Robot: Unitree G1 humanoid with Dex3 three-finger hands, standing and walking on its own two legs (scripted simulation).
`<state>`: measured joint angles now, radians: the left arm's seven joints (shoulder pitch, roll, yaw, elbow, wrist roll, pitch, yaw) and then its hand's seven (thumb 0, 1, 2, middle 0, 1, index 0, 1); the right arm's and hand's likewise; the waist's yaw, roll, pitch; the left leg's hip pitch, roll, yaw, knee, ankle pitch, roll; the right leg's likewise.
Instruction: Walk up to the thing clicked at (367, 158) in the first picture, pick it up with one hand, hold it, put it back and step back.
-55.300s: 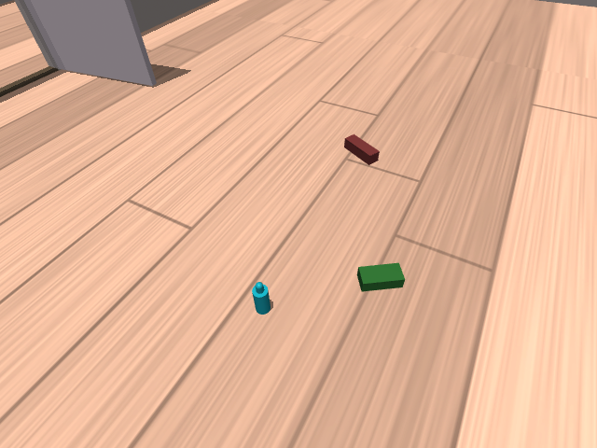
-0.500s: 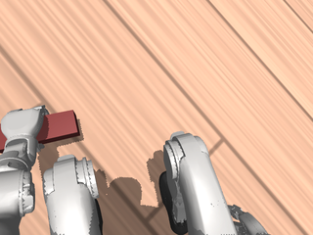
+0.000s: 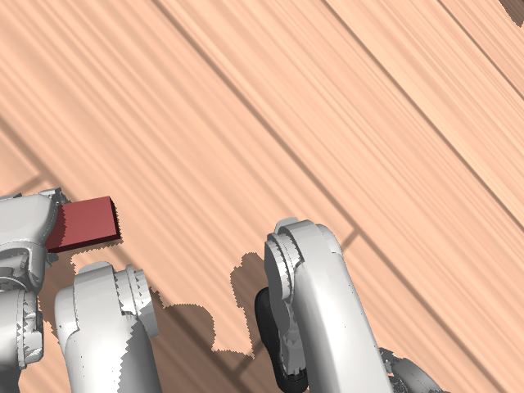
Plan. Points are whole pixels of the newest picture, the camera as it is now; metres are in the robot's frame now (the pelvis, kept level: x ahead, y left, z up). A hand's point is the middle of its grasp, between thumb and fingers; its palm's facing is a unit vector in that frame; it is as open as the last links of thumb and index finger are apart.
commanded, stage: rest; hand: left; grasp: from above
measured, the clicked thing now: (49, 231) +0.40 +0.26 -0.25
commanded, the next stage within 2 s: open in 0.44 s
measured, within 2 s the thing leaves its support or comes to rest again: rests again in 0.02 s
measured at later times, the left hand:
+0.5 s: hand (39, 229) +0.40 +0.27 -0.23, palm faces -0.44 -0.15 -0.89, open 9.9 cm
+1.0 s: hand (37, 231) +0.39 +0.27 -0.23, palm faces -0.41 -0.11 -0.90, open 11.8 cm
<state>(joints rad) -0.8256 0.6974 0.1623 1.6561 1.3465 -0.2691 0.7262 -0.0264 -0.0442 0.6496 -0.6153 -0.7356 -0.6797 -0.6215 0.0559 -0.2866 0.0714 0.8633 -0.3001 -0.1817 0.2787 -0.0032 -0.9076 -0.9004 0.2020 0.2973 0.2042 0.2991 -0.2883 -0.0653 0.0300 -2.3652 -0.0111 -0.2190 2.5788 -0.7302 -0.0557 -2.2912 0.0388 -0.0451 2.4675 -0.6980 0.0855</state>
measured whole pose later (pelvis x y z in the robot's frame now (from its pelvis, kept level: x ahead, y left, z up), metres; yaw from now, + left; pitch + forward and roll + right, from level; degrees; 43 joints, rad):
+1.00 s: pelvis -0.01 +0.01 +0.00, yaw -3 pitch +26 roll -13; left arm -0.87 0.77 0.13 1.76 1.33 -0.23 0.81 0.00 -0.21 0.87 -0.34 -0.90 -0.35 -0.88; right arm 0.04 -0.33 0.13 0.84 -0.34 -0.29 0.37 0.00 -0.90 -0.90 0.20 0.30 0.20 0.30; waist -0.32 -0.08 0.08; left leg -2.35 0.00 -0.26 2.61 -0.73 -0.03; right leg -2.24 0.06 -0.09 2.44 -0.68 0.08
